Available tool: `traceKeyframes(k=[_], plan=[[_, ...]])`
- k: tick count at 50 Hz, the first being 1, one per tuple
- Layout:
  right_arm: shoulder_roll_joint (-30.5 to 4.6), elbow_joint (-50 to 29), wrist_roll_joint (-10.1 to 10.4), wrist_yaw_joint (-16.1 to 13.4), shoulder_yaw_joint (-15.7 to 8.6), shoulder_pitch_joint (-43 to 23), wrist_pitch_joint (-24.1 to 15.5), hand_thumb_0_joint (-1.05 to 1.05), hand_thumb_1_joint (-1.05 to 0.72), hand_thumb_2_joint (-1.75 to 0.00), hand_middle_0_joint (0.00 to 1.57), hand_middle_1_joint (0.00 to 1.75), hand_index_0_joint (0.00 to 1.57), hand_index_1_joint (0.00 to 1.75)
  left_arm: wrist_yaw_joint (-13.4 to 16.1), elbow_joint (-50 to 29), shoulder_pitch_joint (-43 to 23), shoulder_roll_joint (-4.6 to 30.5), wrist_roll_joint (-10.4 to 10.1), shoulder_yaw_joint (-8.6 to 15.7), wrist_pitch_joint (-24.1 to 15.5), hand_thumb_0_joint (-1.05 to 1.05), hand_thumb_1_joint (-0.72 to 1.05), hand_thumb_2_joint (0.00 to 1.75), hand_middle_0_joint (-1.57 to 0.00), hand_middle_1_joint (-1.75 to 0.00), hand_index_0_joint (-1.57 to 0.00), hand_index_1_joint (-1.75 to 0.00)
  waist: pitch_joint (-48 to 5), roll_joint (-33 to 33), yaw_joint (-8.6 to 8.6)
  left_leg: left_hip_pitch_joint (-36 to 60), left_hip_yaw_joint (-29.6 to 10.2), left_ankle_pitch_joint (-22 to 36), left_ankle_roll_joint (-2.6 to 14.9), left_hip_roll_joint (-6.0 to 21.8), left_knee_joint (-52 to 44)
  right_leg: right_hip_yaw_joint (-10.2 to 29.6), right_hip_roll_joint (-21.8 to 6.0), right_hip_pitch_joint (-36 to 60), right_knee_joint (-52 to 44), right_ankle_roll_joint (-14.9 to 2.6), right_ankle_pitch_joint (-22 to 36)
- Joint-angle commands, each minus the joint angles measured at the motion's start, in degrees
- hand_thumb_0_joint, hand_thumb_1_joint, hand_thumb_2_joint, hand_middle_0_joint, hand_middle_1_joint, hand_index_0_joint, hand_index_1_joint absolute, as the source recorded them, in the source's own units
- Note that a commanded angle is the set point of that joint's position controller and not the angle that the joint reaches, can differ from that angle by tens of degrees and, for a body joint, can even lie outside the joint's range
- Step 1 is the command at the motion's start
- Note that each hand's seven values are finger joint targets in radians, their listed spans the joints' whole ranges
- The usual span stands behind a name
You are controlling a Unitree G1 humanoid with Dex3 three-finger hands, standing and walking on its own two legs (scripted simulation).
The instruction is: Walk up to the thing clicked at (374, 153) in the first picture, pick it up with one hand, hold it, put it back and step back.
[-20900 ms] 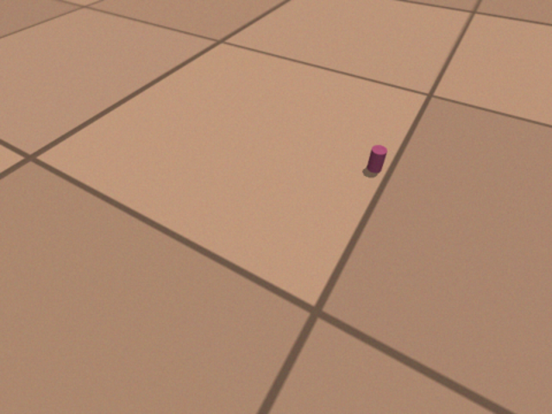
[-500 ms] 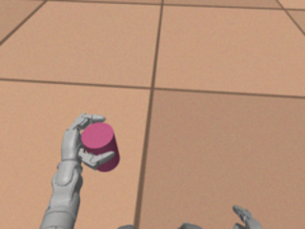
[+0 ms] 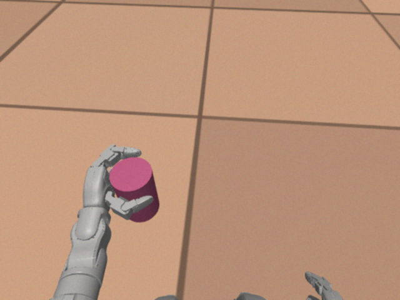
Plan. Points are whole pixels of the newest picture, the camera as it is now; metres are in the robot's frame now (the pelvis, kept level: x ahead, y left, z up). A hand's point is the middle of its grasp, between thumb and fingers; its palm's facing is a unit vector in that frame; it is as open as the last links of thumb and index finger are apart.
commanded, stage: crouch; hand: left
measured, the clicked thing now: (137, 191) +0.33 +0.16 +0.01
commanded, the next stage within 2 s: lower in 1.92 s
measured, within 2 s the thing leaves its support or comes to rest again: neither
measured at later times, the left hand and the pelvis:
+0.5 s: hand (141, 206) +0.34 +0.17 -0.10, palm faces +0.08 -1.00 +0.01, open 11.3 cm; pelvis -0.03 +0.00 -0.09, yaw +0 degrees
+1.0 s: hand (150, 230) +0.37 +0.19 -0.35, palm faces +0.15 -0.99 -0.02, open 11.3 cm; pelvis -0.08 +0.00 -0.30, yaw -1 degrees
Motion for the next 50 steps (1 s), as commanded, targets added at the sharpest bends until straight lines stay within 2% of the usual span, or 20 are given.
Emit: traceKeyframes(k=[1, 2, 4, 8, 12, 17, 19, 20, 23, 26, 28, 29, 30, 31, 32, 36, 39, 41, 47, 50], plan=[[-8.4, -7.3, 0.2, -0.1, -3.4, -1.2, -2.5, 0.00, -0.89, -0.91, 0.20, 0.30, 0.20, 0.30, 0.3, -14.7, -16.9, 7.9, -0.9, 3.9, -5.8, 0.00, 0.04, 1.19, -1.14, -1.31, -1.14, -1.32, -14.8, 1.1, 0.42, 4.9, -2.1, 13.4, -0.42, -0.2, -7.6, 0.7, 0.8, 7.9, -5.1, -0.69, 12.7], [-8.2, -7.3, 0.1, 0.1, -3.3, -1.2, -2.5, 0.00, -0.89, -0.91, 0.20, 0.30, 0.20, 0.30, 0.1, -14.9, -16.1, 7.1, -0.8, 2.9, -6.0, 0.00, 0.01, 1.13, -1.15, -1.24, -1.16, -1.25, -15.3, 1.4, 0.55, 5.0, -2.2, 14.2, -0.55, -0.2, -7.4, 0.7, 0.8, 8.5, -4.7, -0.73, 13.3], [-8.0, -7.2, -0.1, 0.2, -3.2, -0.7, -2.5, 0.00, -0.90, -0.91, 0.20, 0.30, 0.20, 0.30, 0.2, -14.4, -17.2, 7.9, -0.7, 3.8, -6.3, 0.00, 0.06, 1.16, -1.16, -1.30, -1.18, -1.29, -16.3, 1.7, 0.32, 4.4, -1.9, 16.2, -0.37, -0.4, -6.0, 1.0, 0.7, 8.5, -4.2, -0.62, 15.5], [-8.0, -6.1, -0.4, 0.7, -3.4, -0.6, -2.7, 0.00, -0.90, -0.91, 0.20, 0.30, 0.20, 0.30, 0.1, -7.4, -17.7, 5.1, -1.0, 3.6, -7.3, 0.00, 0.05, 1.16, -1.16, -1.30, -1.17, -1.30, -12.4, -2.4, -1.33, -0.6, -2.0, 10.6, 0.25, -0.2, -4.4, 1.1, 0.7, 3.5, -3.2, -0.37, 11.5], [-8.7, -5.6, -0.7, 1.2, -4.0, -1.0, -3.1, 0.00, -0.89, -0.90, 0.20, 0.30, 0.20, 0.30, -1.2, -2.3, -20.9, 7.1, -0.3, 5.2, -10.5, 0.00, 0.04, 1.17, -1.16, -1.32, -1.18, -1.31, -12.1, -2.9, -2.09, -6.3, -1.6, 6.0, 0.71, -0.8, 0.1, 1.9, 0.2, -2.2, 0.1, -0.22, 8.2], [-8.9, -5.4, -1.7, 2.2, -4.3, -0.5, -3.8, 0.00, -0.89, -0.90, 0.20, 0.30, 0.20, 0.30, -2.2, 3.9, -25.6, 8.1, -0.3, 7.1, -16.7, 0.00, 0.02, 1.18, -1.14, -1.32, -1.17, -1.31, -18.6, 0.3, -2.10, -15.5, -2.0, 2.6, 0.37, -1.4, 9.0, 2.4, 0.2, -11.4, 9.0, -0.66, 4.5], [-9.1, -5.4, -2.1, 2.6, -4.2, -0.2, -3.9, 0.00, -0.89, -0.90, 0.20, 0.30, 0.20, 0.30, -1.9, 5.7, -28.0, 10.3, 0.1, 9.2, -19.5, 0.00, 0.05, 1.17, -1.14, -1.30, -1.16, -1.30, -23.2, 0.5, -2.31, -21.1, -1.9, 1.2, 0.53, -1.7, 14.3, 3.6, -0.2, -14.6, 13.2, -0.50, 3.0], [-9.1, -5.5, -2.3, 2.9, -3.9, -0.6, -4.0, 0.00, -0.89, -0.90, 0.20, 0.30, 0.20, 0.30, -2.3, 8.2, -28.4, 8.6, -0.1, 7.9, -20.7, 0.00, 0.04, 1.18, -1.14, -1.31, -1.16, -1.31, -24.0, 0.8, -2.90, -23.8, -2.3, 0.4, 0.47, -1.8, 16.7, 3.2, 0.1, -18.2, 15.8, -0.67, 2.0], [-10.2, -5.7, -2.6, 3.5, -3.8, -1.3, -4.3, 0.00, -0.90, -0.90, 0.20, 0.30, 0.20, 0.30, -2.7, 10.8, -31.5, 9.4, 0.1, 7.8, -24.4, 0.00, 0.02, 1.13, -1.10, -1.26, -1.11, -1.26, -28.9, 3.9, -2.72, -28.5, -3.2, -0.3, 0.12, -1.7, 23.0, 2.9, 0.2, -27.6, 23.2, -1.19, -0.5], [-11.7, -6.1, -3.1, 3.9, -3.7, -0.7, -3.9, 0.00, -0.89, -0.90, 0.20, 0.30, 0.20, 0.30, -2.4, 12.6, -34.7, 11.6, 0.8, 9.0, -26.8, 0.00, -0.01, 1.14, -1.09, -1.25, -1.10, -1.25, -35.7, 4.9, -2.73, -30.8, -4.3, 3.1, 0.01, -1.5, 28.4, 2.0, 0.4, -33.7, 29.6, -1.71, 0.8], [-12.6, -5.8, -3.4, 4.1, -3.8, -0.8, -3.4, 0.00, -0.89, -0.90, 0.20, 0.30, 0.20, 0.30, -2.2, 11.7, -34.9, 13.6, 0.5, 11.0, -27.8, 0.00, 0.00, 1.14, -1.08, -1.25, -1.09, -1.25, -39.6, 7.3, -1.14, -30.8, -4.5, 6.2, -0.42, -1.4, 31.1, 1.7, 0.6, -37.3, 33.9, -2.17, 2.1], [-12.8, -5.8, -3.5, 4.2, -3.6, -0.5, -3.1, 0.00, -0.90, -0.91, 0.20, 0.30, 0.20, 0.30, -2.1, 14.2, -35.0, 12.6, 0.3, 10.9, -27.7, 0.00, -0.02, 1.14, -1.07, -1.25, -1.08, -1.25, -40.4, 6.6, -1.75, -32.1, -4.8, 7.5, -0.44, -1.5, 32.6, 1.4, 0.5, -38.4, 35.7, -2.20, 3.1], [-13.2, -4.9, -3.7, 4.3, -4.0, 0.1, -2.8, 0.00, -0.90, -0.91, 0.20, 0.30, 0.20, 0.30, -1.9, 10.5, -36.5, 14.7, 0.2, 12.3, -28.3, 0.00, -0.01, 1.16, -1.08, -1.26, -1.09, -1.27, -43.1, 7.6, -0.70, -31.9, -4.7, 9.9, -0.45, -1.3, 34.3, 1.5, 0.7, -39.8, 37.6, -2.28, 4.5], [-13.1, -4.6, -3.8, 4.4, -3.9, 0.5, -2.5, 0.00, -0.91, -0.91, 0.20, 0.30, 0.20, 0.30, -1.9, 12.0, -36.8, 14.0, 0.4, 11.8, -28.2, 0.00, 0.01, 1.17, -1.10, -1.27, -1.10, -1.28, -44.3, 6.8, -1.95, -34.1, -4.5, 10.5, -0.20, -1.6, 36.4, 2.0, 0.5, -39.5, 38.7, -2.13, 5.7], [-13.1, -3.8, -3.9, 4.5, -4.0, 0.9, -2.2, 0.00, -0.91, -0.91, 0.20, 0.30, 0.20, 0.30, -1.9, 12.6, -36.9, 14.3, 0.3, 12.6, -28.3, 0.00, 0.01, 1.18, -1.11, -1.28, -1.11, -1.29, -44.0, 6.4, -1.58, -36.3, -4.4, 10.1, -0.10, -1.7, 37.6, 2.0, 0.6, -41.0, 40.1, -2.24, 5.8], [-13.1, -2.4, -4.3, 5.0, -3.9, 0.7, -1.6, 0.00, -0.92, -0.91, 0.20, 0.30, 0.20, 0.30, -2.0, 17.1, -40.3, 14.8, 0.5, 14.1, -28.6, 0.00, 0.03, 1.20, -1.09, -1.29, -1.10, -1.30, -44.0, 2.7, -3.88, -47.1, -3.9, 6.3, 0.71, -1.9, 44.2, 3.4, 0.2, -42.9, 44.4, -1.59, 5.2], [-13.2, -1.5, -4.8, 5.6, -3.7, 0.7, -1.5, 0.00, -0.92, -0.91, 0.20, 0.30, 0.20, 0.30, -2.5, 24.0, -41.2, 12.3, 1.6, 12.4, -28.9, 0.00, -0.01, 1.20, -1.09, -1.30, -1.10, -1.31, -42.9, 0.5, -5.78, -52.9, -3.8, 4.2, 0.93, -2.0, 48.8, 3.0, 0.0, -47.5, 48.0, -1.39, 3.4], [-13.6, -1.3, -5.3, 5.8, -3.6, 0.5, -1.2, 0.00, -0.92, -0.91, 0.20, 0.30, 0.20, 0.30, -2.3, 24.7, -45.0, 16.7, 2.3, 15.4, -29.9, 0.00, -0.02, 1.18, -1.09, -1.28, -1.10, -1.29, -43.9, 1.4, -5.14, -55.2, -3.5, 2.1, 0.79, -1.9, 51.2, 3.3, -0.1, -50.2, 50.2, -1.44, 0.9], [-13.5, -0.9, -6.5, 6.4, -2.4, -0.6, -0.8, 0.00, -0.91, -0.91, 0.20, 0.30, 0.20, 0.30, -1.5, 25.6, -52.5, 22.6, 3.8, 19.2, -32.6, 0.00, -0.02, 1.19, -1.12, -1.31, -1.13, -1.32, -44.1, 5.5, -5.20, -62.9, -2.5, -9.8, 0.02, -2.0, 55.5, 2.9, -0.2, -57.6, 55.1, -1.47, -10.7], [-13.6, 0.1, -7.0, 6.5, -1.8, -0.5, -0.9, 0.00, -0.91, -0.91, 0.20, 0.30, 0.20, 0.30, -1.6, 24.8, -56.3, 23.8, 4.2, 19.0, -33.5, 0.00, 0.01, 1.20, -1.12, -1.32, -1.14, -1.32, -46.3, 7.5, -6.72, -64.1, -2.3, -10.5, 0.00, -2.0, 58.6, 2.9, -0.4, -59.1, 57.7, -1.26, -11.0]])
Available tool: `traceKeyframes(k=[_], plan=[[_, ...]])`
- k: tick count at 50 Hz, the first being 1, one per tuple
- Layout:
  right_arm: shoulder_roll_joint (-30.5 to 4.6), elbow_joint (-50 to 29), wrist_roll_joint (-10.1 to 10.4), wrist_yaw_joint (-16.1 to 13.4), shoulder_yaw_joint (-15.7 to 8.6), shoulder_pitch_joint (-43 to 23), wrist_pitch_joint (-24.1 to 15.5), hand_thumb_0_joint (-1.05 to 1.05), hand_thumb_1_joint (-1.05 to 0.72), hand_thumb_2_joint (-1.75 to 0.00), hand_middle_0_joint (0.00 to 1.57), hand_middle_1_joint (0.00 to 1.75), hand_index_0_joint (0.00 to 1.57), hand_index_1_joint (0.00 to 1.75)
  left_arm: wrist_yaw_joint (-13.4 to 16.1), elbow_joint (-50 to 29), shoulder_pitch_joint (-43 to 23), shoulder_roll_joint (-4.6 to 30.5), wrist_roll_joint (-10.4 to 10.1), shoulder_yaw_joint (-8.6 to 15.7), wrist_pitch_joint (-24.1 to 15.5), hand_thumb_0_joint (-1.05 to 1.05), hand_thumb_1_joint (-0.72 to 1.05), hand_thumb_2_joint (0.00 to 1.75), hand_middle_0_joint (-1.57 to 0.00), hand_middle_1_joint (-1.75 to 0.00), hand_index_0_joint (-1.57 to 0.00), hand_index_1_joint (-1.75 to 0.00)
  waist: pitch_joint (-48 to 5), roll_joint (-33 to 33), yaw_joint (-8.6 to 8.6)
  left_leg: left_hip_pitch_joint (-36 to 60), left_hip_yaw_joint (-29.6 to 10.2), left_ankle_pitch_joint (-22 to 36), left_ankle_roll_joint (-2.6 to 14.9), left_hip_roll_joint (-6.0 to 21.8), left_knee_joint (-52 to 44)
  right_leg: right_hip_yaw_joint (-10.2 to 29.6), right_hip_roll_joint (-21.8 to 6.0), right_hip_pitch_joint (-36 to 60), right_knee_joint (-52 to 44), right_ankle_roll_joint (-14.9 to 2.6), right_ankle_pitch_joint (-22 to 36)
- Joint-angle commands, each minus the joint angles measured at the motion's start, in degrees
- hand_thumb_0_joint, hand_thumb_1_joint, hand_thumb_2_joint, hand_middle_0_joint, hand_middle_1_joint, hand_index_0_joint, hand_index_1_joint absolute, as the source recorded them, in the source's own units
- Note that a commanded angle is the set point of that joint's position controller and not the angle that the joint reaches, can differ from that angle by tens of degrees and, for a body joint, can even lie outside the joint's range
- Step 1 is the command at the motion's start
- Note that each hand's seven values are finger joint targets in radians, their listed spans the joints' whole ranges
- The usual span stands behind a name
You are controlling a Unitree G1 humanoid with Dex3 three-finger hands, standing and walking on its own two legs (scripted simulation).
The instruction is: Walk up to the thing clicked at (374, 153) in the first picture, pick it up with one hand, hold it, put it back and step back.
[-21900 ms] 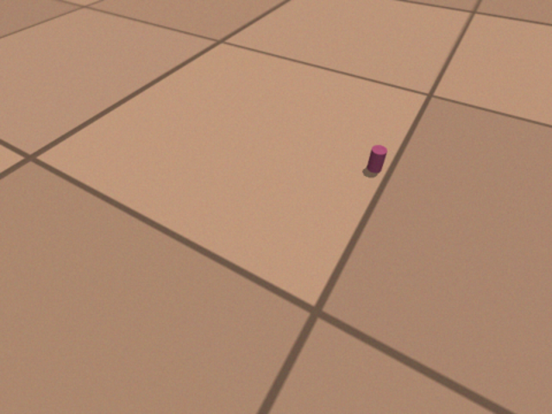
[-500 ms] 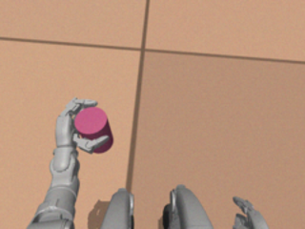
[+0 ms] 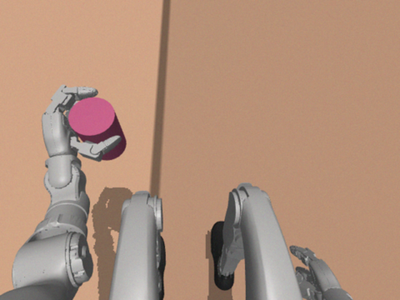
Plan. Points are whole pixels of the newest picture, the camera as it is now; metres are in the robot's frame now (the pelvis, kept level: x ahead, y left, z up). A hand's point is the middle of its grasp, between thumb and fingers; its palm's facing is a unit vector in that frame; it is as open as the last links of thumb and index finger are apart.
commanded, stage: crouch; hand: left
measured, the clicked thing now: (101, 131) +0.44 +0.20 -0.09
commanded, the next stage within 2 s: lower in 0.92 s
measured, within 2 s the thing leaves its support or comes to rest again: neither
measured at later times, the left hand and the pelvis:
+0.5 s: hand (105, 132) +0.47 +0.21 -0.17, palm faces +0.16 -0.99 +0.00, open 11.3 cm; pelvis -0.02 +0.01 -0.10, yaw -4 degrees
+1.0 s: hand (111, 136) +0.48 +0.22 -0.23, palm faces +0.14 -0.99 +0.00, open 11.3 cm; pelvis -0.02 +0.01 -0.13, yaw -7 degrees
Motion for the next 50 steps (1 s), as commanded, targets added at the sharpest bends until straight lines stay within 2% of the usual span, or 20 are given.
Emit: traceKeyframes(k=[1, 5, 7, 8, 9, 10, 12, 13, 14, 15, 18, 22, 26, 27, 29, 30, 33, 39, 42, 50], plan=[[-12.0, -1.7, -0.4, -0.3, -3.4, 8.7, -1.1, 0.00, -0.92, -0.91, 0.20, 0.30, 0.20, 0.30, 0.5, -14.2, -25.9, 15.7, -0.3, 3.1, -7.5, 0.00, 0.00, 1.20, -1.12, -1.32, -1.13, -1.32, -40.7, 10.3, -0.86, 19.6, -0.6, 6.7, -0.47, -1.7, -11.2, 3.9, 2.4, 21.7, -9.6, 0.42, 4.8], [-12.8, -0.5, -1.0, -0.4, -2.7, 9.2, -0.6, 0.00, -0.92, -0.91, 0.20, 0.30, 0.20, 0.30, 0.7, -11.3, -28.0, 18.1, 1.1, 3.6, -7.0, 0.00, -0.04, 1.18, -1.11, -1.29, -1.11, -1.30, -40.9, 13.1, -1.95, 18.5, -0.5, 8.3, -0.61, -1.5, -7.9, 2.7, 2.4, 18.3, -5.4, 0.26, 7.0], [-13.3, -0.1, -1.3, -0.3, -2.1, 9.5, -0.3, 0.00, -0.92, -0.91, 0.20, 0.30, 0.20, 0.30, 0.7, -9.5, -28.5, 17.0, 0.9, 3.5, -6.6, 0.00, -0.09, 1.18, -1.09, -1.29, -1.10, -1.30, -39.0, 14.1, -3.02, 18.3, -1.1, 8.8, -0.69, -1.5, -7.0, 1.2, 2.4, 16.0, -3.4, 0.11, 7.6], [-13.6, -0.3, -1.3, -0.4, -1.9, 9.5, -0.1, 0.00, -0.91, -0.91, 0.20, 0.30, 0.20, 0.30, 1.1, -9.5, -28.8, 18.5, 0.7, 5.1, -6.6, 0.00, -0.08, 1.16, -1.11, -1.29, -1.12, -1.30, -38.4, 12.9, -2.70, 16.2, -1.0, 8.0, -0.53, -1.6, -6.2, 1.0, 2.5, 15.7, -3.2, 0.24, 7.1], [-13.7, -0.1, -1.5, -0.2, -1.4, 9.7, 0.0, 0.00, -0.91, -0.91, 0.20, 0.30, 0.20, 0.30, 1.0, -8.6, -29.4, 18.6, 1.0, 4.6, -6.4, 0.00, -0.10, 1.18, -1.10, -1.30, -1.12, -1.31, -37.4, 13.7, -3.50, 15.9, -1.3, 8.1, -0.58, -1.5, -5.8, 0.5, 2.4, 15.1, -2.3, 0.26, 7.5], [-14.1, -0.1, -1.6, -0.2, -1.4, 9.5, 0.2, 0.00, -0.91, -0.91, 0.20, 0.30, 0.20, 0.30, 1.3, -7.7, -29.2, 19.8, 1.2, 5.7, -6.4, 0.00, -0.10, 1.18, -1.11, -1.30, -1.12, -1.31, -36.3, 12.9, -3.05, 14.5, -1.5, 6.8, -0.56, -1.5, -5.6, 0.1, 2.5, 13.9, -1.8, 0.31, 6.2], [-14.4, -0.2, -1.8, -0.1, -1.1, 8.8, 0.5, 0.00, -0.91, -0.91, 0.20, 0.30, 0.20, 0.30, 0.8, -3.7, -26.3, 19.7, 1.5, 6.0, -6.1, 0.00, -0.11, 1.17, -1.12, -1.31, -1.14, -1.32, -32.8, 11.2, -3.43, 11.3, -1.6, 4.3, -0.27, -1.5, -4.3, -0.4, 2.6, 12.2, -1.2, 0.52, 4.2], [-14.5, -0.2, -2.1, 0.0, -0.6, 8.8, 0.5, 0.00, -0.91, -0.91, 0.20, 0.30, 0.20, 0.30, 0.1, -2.1, -25.7, 17.9, 1.7, 4.4, -6.1, 0.00, -0.07, 1.19, -1.13, -1.32, -1.15, -1.32, -31.4, 11.4, -4.62, 10.6, -1.7, 4.3, -0.23, -1.4, -3.6, -0.8, 2.6, 11.7, -0.5, 0.62, 4.6], [-14.9, -0.3, -2.3, 0.2, -0.3, 8.8, 0.6, 0.00, -0.91, -0.91, 0.20, 0.30, 0.20, 0.30, -0.1, -2.3, -26.1, 19.0, 1.9, 5.2, -6.3, 0.00, -0.07, 1.19, -1.13, -1.33, -1.15, -1.33, -30.7, 10.7, -4.93, 9.3, -2.0, 4.1, -0.10, -1.4, -3.0, -1.2, 2.6, 11.4, 0.0, 0.76, 4.5], [-15.3, -0.4, -2.3, 0.2, -0.2, 8.9, 0.7, 0.00, -0.91, -0.91, 0.20, 0.30, 0.20, 0.30, -0.3, -3.4, -26.2, 22.0, 2.0, 7.0, -6.5, 0.00, -0.07, 1.19, -1.15, -1.34, -1.17, -1.33, -31.9, 10.6, -4.07, 8.7, -1.9, 4.4, -0.03, -1.4, -2.4, -1.1, 2.7, 12.1, 0.5, 0.75, 4.7], [-15.9, -0.6, -2.8, 0.4, 0.7, 9.0, 1.2, 0.00, -0.91, -0.91, 0.20, 0.30, 0.20, 0.30, -1.3, -2.6, -26.5, 21.8, 1.7, 6.9, -6.4, 0.00, -0.05, 1.17, -1.15, -1.33, -1.18, -1.32, -32.3, 11.6, -4.79, 8.9, -2.1, 6.8, -0.16, -1.2, -0.2, -1.6, 2.8, 11.5, 2.4, 0.80, 6.9], [-17.2, -1.2, -3.6, 0.6, 1.5, 9.1, 1.6, 0.00, -0.91, -0.91, 0.20, 0.30, 0.20, 0.30, -0.5, -5.9, -29.2, 25.5, 2.3, 9.2, -6.9, 0.00, 0.00, 1.20, -1.15, -1.34, -1.17, -1.33, -32.7, 16.5, -4.59, 11.3, -3.8, 7.7, -0.98, -0.8, -0.3, -2.7, 2.6, 9.3, 5.0, 0.47, 7.8], [-17.3, -0.6, -4.6, 0.8, 2.6, 9.4, 1.9, 0.00, -0.91, -0.91, 0.20, 0.30, 0.20, 0.30, -0.2, -6.8, -29.3, 24.4, 2.8, 7.3, -7.6, 0.00, 0.03, 1.24, -1.14, -1.35, -1.16, -1.35, -32.5, 17.4, -6.46, 10.3, -3.8, 8.3, -0.92, -0.6, 2.2, -2.9, 2.9, 9.9, 5.7, 0.63, 9.0], [-17.6, -0.7, -4.7, 0.7, 2.6, 9.1, 1.9, 0.00, -0.91, -0.91, 0.20, 0.30, 0.20, 0.30, -0.1, -7.1, -29.5, 25.7, 2.8, 8.0, -7.7, 0.00, 0.04, 1.22, -1.15, -1.34, -1.17, -1.34, -32.3, 17.4, -6.42, 10.2, -3.8, 8.4, -0.85, -0.5, 2.8, -2.9, 2.9, 9.4, 5.9, 0.65, 9.1], [-17.6, -0.1, -5.0, 0.7, 3.0, 8.5, 2.1, 0.00, -0.91, -0.91, 0.20, 0.30, 0.20, 0.30, -0.4, -5.9, -29.6, 24.8, 3.0, 6.4, -7.6, 0.00, 0.04, 1.22, -1.14, -1.33, -1.16, -1.33, -29.4, 18.1, -6.74, 8.9, -3.9, 6.4, -0.87, -0.4, 3.1, -3.2, 3.0, 7.2, 6.2, 0.58, 7.4], [-18.3, -0.1, -5.3, 0.7, 3.2, 9.1, 2.2, 0.00, -0.91, -0.91, 0.20, 0.30, 0.20, 0.30, -0.3, -6.5, -29.7, 26.4, 3.0, 7.6, -7.8, 0.00, 0.04, 1.23, -1.14, -1.34, -1.16, -1.34, -29.6, 18.6, -7.15, 9.9, -4.5, 6.7, -0.94, -0.3, 3.3, -3.6, 2.9, 7.2, 6.4, 0.69, 8.0], [-18.5, -0.1, -5.7, 1.0, 4.1, 8.5, 2.3, 0.00, -0.90, -0.91, 0.20, 0.30, 0.20, 0.30, 0.0, -5.5, -29.5, 25.5, 2.6, 6.8, -8.0, 0.00, 0.03, 1.24, -1.16, -1.36, -1.18, -1.35, -28.4, 18.3, -7.75, 8.8, -5.0, 6.2, -1.04, -0.2, 4.1, -4.3, 3.0, 7.4, 7.2, 0.73, 7.8], [-19.7, -0.7, -6.3, 1.2, 5.5, 7.1, 2.5, 0.00, -0.89, -0.90, 0.20, 0.30, 0.20, 0.30, -0.2, -3.0, -27.8, 27.3, 2.2, 7.5, -8.6, 0.00, 0.05, 1.25, -1.18, -1.37, -1.20, -1.36, -25.9, 16.4, -8.22, 6.2, -5.9, 5.9, -0.81, -0.1, 5.7, -5.0, 3.1, 7.1, 8.1, 0.89, 7.7], [-20.5, -1.0, -6.8, 1.3, 6.1, 6.8, 2.7, 0.00, -0.90, -0.91, 0.20, 0.30, 0.20, 0.30, -0.3, -1.8, -25.8, 26.8, 2.2, 7.7, -8.8, 0.00, 0.06, 1.26, -1.17, -1.37, -1.19, -1.37, -25.4, 17.8, -8.44, 9.0, -6.8, 8.4, -1.26, 0.2, 5.7, -5.6, 3.0, 6.5, 9.0, 0.89, 9.7], [-21.4, -2.1, -7.9, 1.6, 7.7, 5.5, 3.1, 0.00, -0.90, -0.91, 0.20, 0.30, 0.20, 0.30, 0.3, -5.5, -26.1, 30.5, 2.3, 8.7, -9.9, 0.00, 0.02, 1.24, -1.15, -1.35, -1.17, -1.36, -27.2, 20.7, -8.88, 10.5, -7.0, 13.0, -1.56, 0.5, 7.6, -6.1, 3.4, 9.3, 10.0, 0.85, 12.9]])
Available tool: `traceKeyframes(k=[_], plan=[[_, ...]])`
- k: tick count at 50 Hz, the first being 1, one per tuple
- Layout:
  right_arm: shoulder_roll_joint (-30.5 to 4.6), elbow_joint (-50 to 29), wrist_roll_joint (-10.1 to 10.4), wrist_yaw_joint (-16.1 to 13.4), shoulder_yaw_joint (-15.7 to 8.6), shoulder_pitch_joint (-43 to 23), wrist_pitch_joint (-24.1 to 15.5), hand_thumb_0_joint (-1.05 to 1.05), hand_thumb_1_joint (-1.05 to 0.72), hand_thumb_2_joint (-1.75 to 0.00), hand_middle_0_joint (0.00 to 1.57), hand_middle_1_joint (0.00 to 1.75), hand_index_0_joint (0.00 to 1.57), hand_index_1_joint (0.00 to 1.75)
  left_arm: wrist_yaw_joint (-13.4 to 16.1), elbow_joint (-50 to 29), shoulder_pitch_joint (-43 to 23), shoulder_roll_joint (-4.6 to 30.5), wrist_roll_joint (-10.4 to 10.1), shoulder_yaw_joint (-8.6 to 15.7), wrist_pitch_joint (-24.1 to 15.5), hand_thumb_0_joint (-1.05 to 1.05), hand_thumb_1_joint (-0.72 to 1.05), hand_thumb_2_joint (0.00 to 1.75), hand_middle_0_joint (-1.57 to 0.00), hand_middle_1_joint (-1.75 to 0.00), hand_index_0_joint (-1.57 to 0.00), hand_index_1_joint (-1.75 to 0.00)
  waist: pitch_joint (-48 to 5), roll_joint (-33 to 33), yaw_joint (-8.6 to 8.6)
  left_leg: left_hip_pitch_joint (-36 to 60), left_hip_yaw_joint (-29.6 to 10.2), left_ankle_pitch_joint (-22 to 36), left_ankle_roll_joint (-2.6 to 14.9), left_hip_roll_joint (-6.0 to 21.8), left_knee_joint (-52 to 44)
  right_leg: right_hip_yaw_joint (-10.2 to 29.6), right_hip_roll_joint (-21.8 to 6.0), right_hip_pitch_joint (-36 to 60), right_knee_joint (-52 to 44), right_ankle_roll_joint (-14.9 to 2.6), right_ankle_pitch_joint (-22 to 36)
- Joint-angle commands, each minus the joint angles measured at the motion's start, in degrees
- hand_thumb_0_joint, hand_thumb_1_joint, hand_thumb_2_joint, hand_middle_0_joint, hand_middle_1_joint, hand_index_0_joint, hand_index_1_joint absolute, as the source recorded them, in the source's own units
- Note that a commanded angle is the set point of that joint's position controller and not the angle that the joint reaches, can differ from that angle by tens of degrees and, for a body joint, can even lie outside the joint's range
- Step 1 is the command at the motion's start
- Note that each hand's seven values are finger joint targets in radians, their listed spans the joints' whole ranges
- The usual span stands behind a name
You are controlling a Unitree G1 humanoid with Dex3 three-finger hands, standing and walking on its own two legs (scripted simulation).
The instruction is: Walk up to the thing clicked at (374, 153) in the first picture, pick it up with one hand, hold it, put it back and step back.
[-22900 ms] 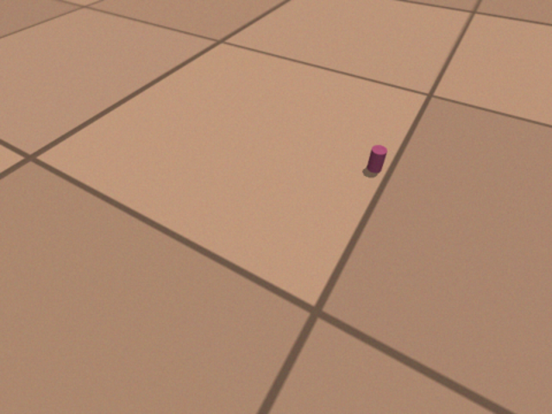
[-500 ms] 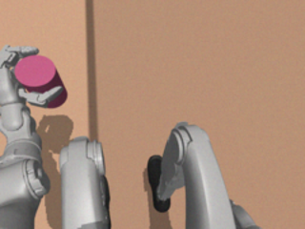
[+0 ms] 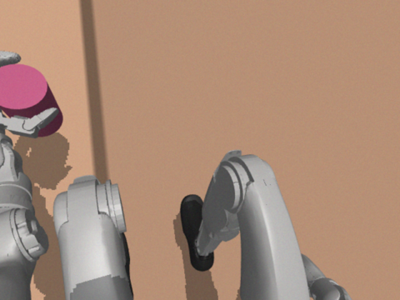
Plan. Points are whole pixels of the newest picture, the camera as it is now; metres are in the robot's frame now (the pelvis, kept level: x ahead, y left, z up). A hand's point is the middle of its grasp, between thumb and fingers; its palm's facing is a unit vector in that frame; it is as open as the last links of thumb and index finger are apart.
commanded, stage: lower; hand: left
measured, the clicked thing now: (31, 104) +0.47 +0.25 -0.14
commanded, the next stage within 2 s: loosen in 1.32 s
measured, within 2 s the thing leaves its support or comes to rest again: rests again in 1.96 s
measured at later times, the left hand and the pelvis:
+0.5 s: hand (33, 109) +0.47 +0.26 -0.17, palm faces +0.26 -0.97 +0.00, open 11.3 cm; pelvis -0.01 +0.01 -0.01, yaw -3 degrees
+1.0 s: hand (38, 112) +0.47 +0.26 -0.20, palm faces +0.29 -0.96 +0.00, open 11.3 cm; pelvis -0.01 +0.01 -0.02, yaw -6 degrees
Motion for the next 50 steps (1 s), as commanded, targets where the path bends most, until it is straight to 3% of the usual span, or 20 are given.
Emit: traceKeyframes(k=[1, 2, 3, 5, 7, 10, 13, 16, 18, 20, 24, 26, 27, 35, 42, 50], plan=[[-17.8, -0.8, -0.5, -0.5, -4.3, 9.3, 0.4, 0.00, -0.90, -0.91, 0.20, 0.30, 0.20, 0.30, 0.6, -14.0, -19.2, 13.7, -1.0, 1.5, -6.5, 0.00, 0.02, 1.24, -1.16, -1.35, -1.18, -1.36, -43.0, 25.0, -1.90, 29.3, -1.0, 14.3, -3.49, 0.2, -17.4, -0.1, 4.0, 23.3, -8.7, 0.19, 11.1], [-17.9, -1.4, -0.5, -0.5, -4.4, 8.2, 0.4, 0.00, -0.91, -0.91, 0.20, 0.30, 0.20, 0.30, 0.9, -14.3, -19.2, 14.6, -0.7, 1.6, -6.6, 0.00, 0.03, 1.21, -1.18, -1.33, -1.18, -1.35, -41.9, 25.5, -1.76, 27.8, -1.1, 12.6, -3.51, 0.2, -17.8, -0.1, 4.0, 22.7, -8.4, 0.11, 9.9], [-17.7, -0.9, -0.6, -0.5, -4.0, 8.4, 0.4, 0.00, -0.91, -0.91, 0.20, 0.30, 0.20, 0.30, 1.0, -11.0, -17.4, 13.0, -0.9, 1.1, -6.4, 0.00, 0.00, 1.22, -1.19, -1.34, -1.18, -1.37, -40.7, 24.0, -2.14, 27.0, -0.8, 12.4, -3.25, 0.2, -16.9, 0.0, 4.1, 23.0, -8.7, 0.28, 10.0], [-17.4, -1.0, -0.8, -0.2, -2.9, 8.1, 0.4, 0.00, -0.91, -0.91, 0.20, 0.30, 0.20, 0.30, 1.3, -6.2, -16.4, 10.6, -1.2, -0.4, -6.5, 0.00, 0.01, 1.23, -1.19, -1.35, -1.18, -1.38, -36.6, 20.5, -4.13, 21.7, -0.9, 8.6, -2.63, 0.0, -15.8, -0.2, 4.5, 23.6, -9.7, 0.69, 7.9], [-18.1, -1.4, -0.9, -0.3, -2.1, 6.7, 0.2, 0.00, -0.91, -0.91, 0.20, 0.30, 0.20, 0.30, 1.8, -5.6, -17.1, 13.0, -1.5, 0.5, -7.5, 0.00, 0.02, 1.22, -1.20, -1.35, -1.20, -1.37, -33.7, 19.2, -4.29, 20.0, -1.3, 6.3, -2.35, 0.1, -15.4, -0.6, 4.4, 22.5, -9.8, 0.87, 6.1], [-18.9, -3.0, -1.6, -0.2, -1.2, 5.0, 0.4, 0.00, -0.90, -0.90, 0.20, 0.30, 0.20, 0.30, 1.9, -5.5, -18.0, 15.6, -1.4, 1.0, -9.2, 0.00, 0.00, 1.23, -1.20, -1.36, -1.20, -1.37, -34.6, 18.9, -4.90, 20.5, -1.7, 5.7, -2.22, 0.2, -14.5, -1.1, 4.7, 23.4, -9.6, 1.12, 5.8], [-19.4, -4.0, -2.2, 0.0, -0.3, 3.0, 0.0, 0.00, -0.90, -0.91, 0.20, 0.30, 0.20, 0.30, 2.5, -5.3, -17.9, 17.2, -1.8, 2.2, -10.7, 0.00, -0.01, 1.22, -1.19, -1.35, -1.19, -1.36, -33.7, 20.2, -4.20, 20.4, -2.0, 4.5, -2.54, 0.4, -14.7, -1.6, 5.0, 24.0, -9.3, 1.07, 4.8], [-20.6, -3.7, -3.0, -0.1, 0.8, 2.1, -0.3, 0.00, -0.90, -0.91, 0.20, 0.30, 0.20, 0.30, 2.7, -4.7, -19.3, 16.6, -1.4, 0.4, -11.7, 0.00, 0.04, 1.25, -1.19, -1.36, -1.20, -1.38, -32.1, 24.0, -6.21, 25.4, -3.9, 5.3, -3.45, 1.0, -15.3, -2.8, 4.8, 20.4, -8.0, 0.88, 6.0], [-21.0, -3.6, -3.5, -0.2, 1.3, 1.6, -0.2, 0.00, -0.91, -0.91, 0.20, 0.30, 0.20, 0.30, 2.6, -4.7, -19.2, 17.2, -0.7, -0.7, -12.3, 0.00, 0.05, 1.26, -1.20, -1.36, -1.20, -1.38, -31.8, 25.9, -6.66, 27.7, -4.5, 7.2, -3.90, 1.3, -15.2, -3.3, 4.6, 20.1, -7.5, 0.90, 7.5], [-21.0, -3.7, -4.0, -0.3, 2.0, 0.8, -0.2, 0.00, -0.90, -0.91, 0.20, 0.30, 0.20, 0.30, 2.8, -4.5, -18.5, 19.2, -0.4, -0.1, -12.8, 0.00, 0.03, 1.24, -1.19, -1.34, -1.18, -1.36, -31.6, 26.3, -6.24, 27.6, -4.6, 8.4, -3.93, 1.5, -14.5, -3.4, 4.8, 20.9, -7.3, 0.89, 8.4], [-22.0, -3.9, -4.7, -0.3, 3.3, 0.7, 0.1, 0.00, -0.91, -0.91, 0.20, 0.30, 0.20, 0.30, 3.5, -4.7, -17.4, 20.0, -1.3, 0.5, -13.3, 0.00, 0.01, 1.24, -1.19, -1.35, -1.19, -1.37, -32.4, 27.5, -7.02, 31.0, -5.7, 13.6, -4.41, 1.9, -13.8, -4.3, 5.1, 22.8, -6.8, 1.10, 11.8], [-22.3, -4.2, -5.0, -0.2, 3.9, -0.1, 0.3, 0.00, -0.91, -0.91, 0.20, 0.30, 0.20, 0.30, 4.2, -3.5, -16.6, 21.1, -1.2, 1.0, -13.6, 0.00, 0.03, 1.24, -1.19, -1.34, -1.18, -1.37, -31.1, 27.7, -6.81, 30.3, -6.3, 12.8, -4.38, 1.9, -14.0, -4.7, 5.2, 22.6, -6.7, 1.04, 11.2], [-22.3, -4.5, -5.1, -0.3, 4.2, -0.5, 0.4, 0.00, -0.91, -0.91, 0.20, 0.30, 0.20, 0.30, 4.4, -2.4, -16.6, 19.7, -1.3, 0.1, -13.5, 0.00, 0.05, 1.25, -1.19, -1.35, -1.19, -1.38, -30.1, 26.8, -7.73, 30.0, -6.7, 12.5, -4.40, 2.0, -14.1, -5.1, 5.1, 22.5, -6.7, 1.20, 11.0], [-22.7, -5.6, -6.3, -0.5, 6.6, -2.5, 1.2, 0.00, -0.90, -0.91, 0.20, 0.30, 0.20, 0.30, 5.4, -0.8, -16.7, 22.1, -0.9, -0.9, -15.2, 0.00, 0.06, 1.26, -1.20, -1.35, -1.19, -1.38, -27.7, 26.1, -8.99, 28.7, -7.8, 12.8, -4.37, 2.4, -13.1, -6.0, 6.0, 24.4, -6.8, 1.49, 12.0], [-23.4, -7.4, -6.9, -0.7, 8.2, -5.7, 1.4, 0.00, -0.90, -0.91, 0.20, 0.30, 0.20, 0.30, 6.4, 2.4, -17.2, 23.8, -0.8, -1.3, -16.2, 0.00, 0.04, 1.27, -1.20, -1.37, -1.20, -1.39, -23.3, 24.8, -9.85, 26.3, -8.7, 6.6, -4.13, 2.8, -13.5, -6.9, 6.3, 22.6, -7.4, 1.73, 8.2], [-24.3, -7.9, -7.5, -1.0, 9.7, -6.6, 1.6, 0.00, -0.90, -0.91, 0.20, 0.30, 0.20, 0.30, 6.9, 4.3, -17.2, 25.6, -0.5, -1.6, -17.5, 0.00, 0.07, 1.28, -1.21, -1.36, -1.21, -1.39, -21.5, 26.2, -11.20, 28.1, -10.7, 7.3, -4.64, 3.5, -14.2, -8.1, 6.5, 22.3, -6.9, 1.84, 8.8]])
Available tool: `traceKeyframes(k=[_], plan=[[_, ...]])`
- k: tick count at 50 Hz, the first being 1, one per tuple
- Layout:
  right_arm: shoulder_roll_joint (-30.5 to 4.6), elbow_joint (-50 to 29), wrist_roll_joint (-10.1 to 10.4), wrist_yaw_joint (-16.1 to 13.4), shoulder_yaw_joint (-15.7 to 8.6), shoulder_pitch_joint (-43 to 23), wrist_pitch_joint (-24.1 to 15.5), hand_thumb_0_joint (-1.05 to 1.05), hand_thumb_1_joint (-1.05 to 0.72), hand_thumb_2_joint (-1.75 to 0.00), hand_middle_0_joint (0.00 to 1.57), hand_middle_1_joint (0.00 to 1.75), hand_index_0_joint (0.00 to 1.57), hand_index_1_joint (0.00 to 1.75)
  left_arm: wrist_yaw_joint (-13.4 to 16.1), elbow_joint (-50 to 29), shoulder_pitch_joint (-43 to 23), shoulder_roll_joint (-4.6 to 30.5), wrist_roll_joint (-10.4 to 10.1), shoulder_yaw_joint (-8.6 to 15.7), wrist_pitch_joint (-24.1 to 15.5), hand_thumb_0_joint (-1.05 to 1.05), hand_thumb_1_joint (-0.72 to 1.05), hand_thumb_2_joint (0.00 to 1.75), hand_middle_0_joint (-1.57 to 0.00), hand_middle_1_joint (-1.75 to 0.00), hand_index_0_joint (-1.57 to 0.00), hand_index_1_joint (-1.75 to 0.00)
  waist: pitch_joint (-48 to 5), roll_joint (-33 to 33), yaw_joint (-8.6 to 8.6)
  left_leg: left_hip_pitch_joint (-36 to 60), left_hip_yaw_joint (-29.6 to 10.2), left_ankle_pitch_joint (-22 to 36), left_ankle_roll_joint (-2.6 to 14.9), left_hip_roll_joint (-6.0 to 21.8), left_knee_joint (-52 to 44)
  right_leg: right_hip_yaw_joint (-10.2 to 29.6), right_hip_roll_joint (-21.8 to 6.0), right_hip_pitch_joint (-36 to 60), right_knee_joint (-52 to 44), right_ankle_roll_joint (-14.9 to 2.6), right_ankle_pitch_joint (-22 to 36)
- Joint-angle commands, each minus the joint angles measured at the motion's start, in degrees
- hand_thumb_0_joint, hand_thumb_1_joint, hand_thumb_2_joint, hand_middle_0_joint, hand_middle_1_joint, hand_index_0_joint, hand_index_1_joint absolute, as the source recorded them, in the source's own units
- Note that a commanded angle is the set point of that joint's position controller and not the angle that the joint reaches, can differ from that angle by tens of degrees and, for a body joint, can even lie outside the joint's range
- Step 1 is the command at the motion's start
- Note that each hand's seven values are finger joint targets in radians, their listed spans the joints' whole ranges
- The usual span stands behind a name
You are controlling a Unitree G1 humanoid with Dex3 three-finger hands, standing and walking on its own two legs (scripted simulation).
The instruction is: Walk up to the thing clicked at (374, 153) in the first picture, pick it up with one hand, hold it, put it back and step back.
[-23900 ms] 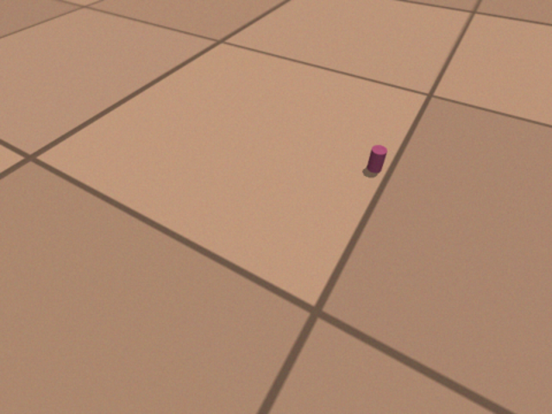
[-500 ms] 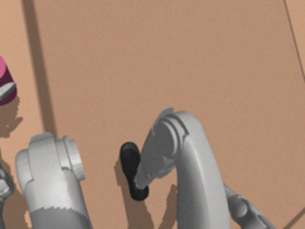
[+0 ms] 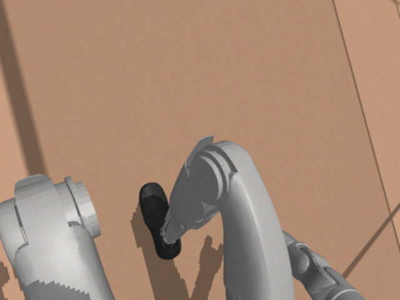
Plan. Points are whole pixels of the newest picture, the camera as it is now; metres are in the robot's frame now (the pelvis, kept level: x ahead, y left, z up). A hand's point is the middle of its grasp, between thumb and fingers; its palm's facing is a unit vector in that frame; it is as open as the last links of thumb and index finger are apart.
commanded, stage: lower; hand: left
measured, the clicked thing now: out of the picture +0.46 +0.29 -0.21
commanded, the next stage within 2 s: loosen in 0.32 s
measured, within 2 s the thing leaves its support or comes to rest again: rests again in 0.96 s
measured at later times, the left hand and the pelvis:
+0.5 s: hand out of the picture +0.46 +0.29 -0.19, palm faces +0.39 -0.92 +0.00, open 11.2 cm; pelvis +0.00 +0.00 +0.00, yaw -1 degrees
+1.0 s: hand out of the picture +0.46 +0.29 -0.19, palm faces +0.40 -0.92 +0.01, open 14.5 cm; pelvis +0.00 +0.00 +0.00, yaw -2 degrees
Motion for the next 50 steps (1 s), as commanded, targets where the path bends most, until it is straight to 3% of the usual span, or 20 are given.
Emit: traceKeyframes(k=[1, 8, 13, 15, 21, 22, 26, 30, 31, 32, 34, 39, 47, 50], plan=[[-21.9, -0.2, -0.3, -0.9, -6.3, 3.8, 0.8, 0.00, -0.90, -0.91, 0.20, 0.30, 0.20, 0.30, 0.4, -9.6, -15.8, 9.6, -0.1, 0.6, -6.6, 0.00, 0.08, 1.27, -1.22, -1.37, -1.22, -1.38, -33.1, 36.5, -8.27, 27.5, -2.3, 9.4, -5.59, 3.3, -21.7, -1.1, 3.8, 15.8, -6.4, -0.29, 6.8], [-22.0, -0.3, -0.9, -1.1, -5.0, 3.3, 1.1, 0.00, -0.89, -0.91, 0.20, 0.30, 0.20, 0.30, 0.6, -9.5, -15.6, 11.4, -0.9, 1.2, -7.4, 0.00, 0.06, 1.25, -1.19, -1.33, -1.18, -1.35, -34.1, 35.7, -8.60, 27.5, -1.9, 13.0, -5.18, 3.3, -19.7, -0.9, 4.4, 19.2, -7.0, 0.02, 10.0], [-22.3, -0.4, -0.9, -1.3, -4.5, 2.6, 1.0, 0.00, -0.90, -0.91, 0.20, 0.30, 0.20, 0.30, 0.5, -8.3, -15.7, 12.2, -1.9, 1.6, -7.9, 0.00, 0.04, 1.24, -1.18, -1.32, -1.18, -1.35, -32.3, 34.4, -8.83, 24.5, -1.5, 9.4, -4.70, 3.2, -19.3, -1.3, 4.7, 19.7, -7.9, 0.04, 7.9], [-22.2, -0.3, -1.1, -1.3, -4.2, 2.3, 0.8, 0.00, -0.90, -0.91, 0.20, 0.30, 0.20, 0.30, 0.2, -8.1, -14.8, 12.6, -2.0, 1.3, -8.0, 0.00, 0.02, 1.22, -1.18, -1.31, -1.17, -1.33, -32.5, 34.6, -8.39, 24.3, -1.2, 9.8, -4.60, 3.2, -18.9, -1.1, 5.0, 20.2, -8.0, -0.04, 8.2], [-22.8, -0.7, -1.2, -1.6, -4.2, 1.5, 1.0, 0.00, -0.90, -0.91, 0.20, 0.30, 0.20, 0.30, -0.3, -7.7, -14.9, 12.9, -1.7, 1.0, -8.0, 0.00, 0.01, 1.22, -1.18, -1.29, -1.17, -1.32, -30.9, 35.2, -9.14, 25.5, -2.3, 9.3, -4.97, 3.8, -19.9, -1.9, 5.0, 18.5, -7.5, -0.14, 7.4], [-22.8, -1.1, -1.2, -1.6, -4.0, 1.3, 0.9, 0.00, -0.91, -0.90, 0.20, 0.30, 0.20, 0.30, -0.4, -7.4, -14.2, 12.7, -1.8, 1.0, -7.9, 0.00, 0.01, 1.14, -1.19, -1.27, -1.20, -1.27, -30.7, 35.0, -8.83, 25.6, -2.7, 8.9, -5.08, 3.8, -20.3, -2.1, 5.0, 18.3, -7.4, -0.21, 7.1], [-22.7, -1.1, -1.4, -1.5, -3.8, 1.1, 0.8, 0.00, -0.91, -0.90, 0.20, 0.30, 0.20, 0.30, -0.1, -8.7, -15.3, 13.1, -2.1, 0.9, -8.1, 0.00, -0.13, 0.82, -1.00, -1.00, -1.02, -1.00, -31.4, 34.7, -8.77, 24.9, -2.3, 8.3, -4.75, 3.7, -19.5, -1.9, 5.2, 19.2, -7.7, -0.10, 7.0], [-23.0, -1.2, -1.4, -1.6, -4.0, 0.9, 0.8, 0.00, -0.91, -0.90, 0.20, 0.30, 0.20, 0.30, 0.1, -8.7, -15.7, 12.8, -1.5, 0.5, -8.0, 0.00, -0.31, 0.65, -0.94, -0.88, -0.95, -0.87, -29.4, 35.7, -9.28, 26.2, -3.5, 8.5, -5.20, 4.2, -20.6, -2.4, 4.9, 17.1, -7.0, -0.20, 6.8], [-23.1, -1.1, -1.5, -1.6, -4.1, 1.3, 0.9, 0.00, -0.91, -0.90, 0.20, 0.30, 0.20, 0.30, 0.1, -7.9, -15.1, 12.4, -1.1, 0.4, -7.9, 0.00, -0.39, 0.64, -0.86, -0.80, -0.87, -0.80, -29.8, 35.6, -9.43, 27.5, -3.8, 9.4, -5.43, 4.3, -20.7, -2.5, 4.9, 17.1, -7.0, -0.16, 7.3], [-22.9, -1.3, -1.5, -1.5, -3.9, 0.9, 0.9, 0.00, -0.90, -0.90, 0.20, 0.30, 0.20, 0.30, 0.3, -8.1, -14.9, 12.9, -1.1, 0.3, -8.0, 0.00, -0.31, 0.72, -0.94, -0.88, -0.93, -0.88, -29.9, 35.0, -9.07, 26.3, -3.3, 8.7, -5.13, 4.1, -20.3, -2.3, 5.1, 17.6, -7.3, -0.17, 7.0], [-23.0, -1.7, -1.5, -1.6, -3.9, 1.0, 1.1, 0.00, -0.91, -0.90, 0.20, 0.30, 0.20, 0.30, 0.5, -8.1, -15.0, 12.8, -1.0, 0.6, -7.9, 0.00, -0.47, 0.56, -0.78, -0.72, -0.77, -0.72, -29.2, 35.1, -9.02, 26.1, -3.7, 8.9, -5.24, 4.2, -20.8, -2.5, 4.9, 17.3, -7.0, -0.25, 6.8], [-22.7, -1.8, -1.5, -1.6, -3.9, 1.1, 1.3, 0.00, -0.90, -0.90, 0.20, 0.30, 0.20, 0.30, 0.6, -5.8, -13.2, 11.4, -1.1, 0.3, -7.0, 0.00, -0.57, 0.38, -0.55, -0.49, -0.55, -0.50, -29.0, 33.5, -8.99, 25.3, -3.2, 9.2, -4.92, 4.1, -20.3, -2.3, 5.1, 18.2, -7.7, -0.13, 7.4], [-22.6, -2.2, -1.3, -1.6, -3.9, 0.9, 1.8, 0.00, -0.91, -0.90, 0.20, 0.30, 0.20, 0.30, 0.7, -5.6, -11.9, 11.5, -0.9, 0.6, -6.3, 0.00, -0.61, 0.27, -0.43, -0.36, -0.42, -0.37, -28.5, 33.2, -8.36, 25.3, -3.6, 9.1, -5.02, 4.2, -20.9, -2.6, 5.3, 17.7, -7.7, -0.18, 6.9], [-22.5, -2.6, -1.3, -1.7, -3.7, 0.7, 1.6, 0.00, -0.91, -0.90, 0.20, 0.30, 0.20, 0.30, 0.7, -6.5, -13.9, 11.2, -1.6, 0.3, -6.6, 0.00, -0.61, 0.23, -0.39, -0.30, -0.37, -0.32, -29.0, 32.1, -9.18, 23.8, -3.0, 8.0, -4.50, 4.0, -20.0, -2.5, 5.4, 18.8, -8.2, -0.01, 6.7]])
